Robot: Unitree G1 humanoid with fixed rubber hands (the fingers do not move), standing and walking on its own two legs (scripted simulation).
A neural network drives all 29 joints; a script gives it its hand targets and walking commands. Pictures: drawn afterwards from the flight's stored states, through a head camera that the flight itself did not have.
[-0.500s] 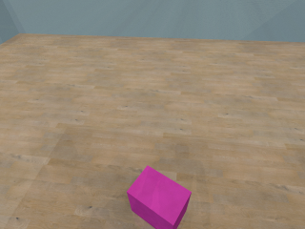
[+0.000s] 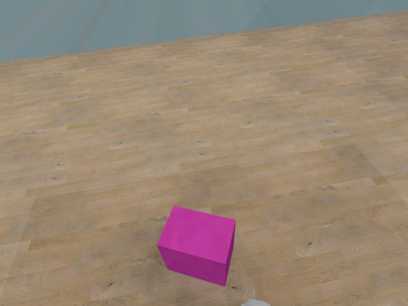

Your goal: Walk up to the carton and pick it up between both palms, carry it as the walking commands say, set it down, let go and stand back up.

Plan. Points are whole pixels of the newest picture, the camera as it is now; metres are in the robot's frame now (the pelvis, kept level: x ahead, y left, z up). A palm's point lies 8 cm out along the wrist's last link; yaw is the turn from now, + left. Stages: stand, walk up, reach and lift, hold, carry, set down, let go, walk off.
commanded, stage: walk up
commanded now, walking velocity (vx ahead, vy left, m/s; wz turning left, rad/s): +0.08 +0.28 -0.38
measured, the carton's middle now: (199, 246) +0.53 +0.08 -0.63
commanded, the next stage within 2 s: none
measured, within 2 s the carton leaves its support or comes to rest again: neither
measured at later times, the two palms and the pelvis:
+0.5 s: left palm out of the picture +0.04 +0.35 -0.18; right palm out of the picture +0.04 -0.15 -0.14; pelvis +0.00 +0.11 -0.02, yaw -8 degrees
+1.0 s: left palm (43, 302) +0.19 +0.40 -0.14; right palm out of the picture +0.11 -0.05 -0.16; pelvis +0.12 +0.18 -0.01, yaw -11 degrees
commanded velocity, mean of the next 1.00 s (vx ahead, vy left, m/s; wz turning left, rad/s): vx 0.11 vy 0.21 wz -0.14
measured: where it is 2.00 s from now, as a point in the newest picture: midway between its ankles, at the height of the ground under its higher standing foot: outside the picture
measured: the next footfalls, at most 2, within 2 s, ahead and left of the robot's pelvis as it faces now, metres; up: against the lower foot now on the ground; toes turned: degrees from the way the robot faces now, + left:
right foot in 0.14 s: +0.01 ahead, -0.10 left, +0.00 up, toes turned -10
left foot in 0.44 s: +0.08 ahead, +0.24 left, +0.00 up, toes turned +0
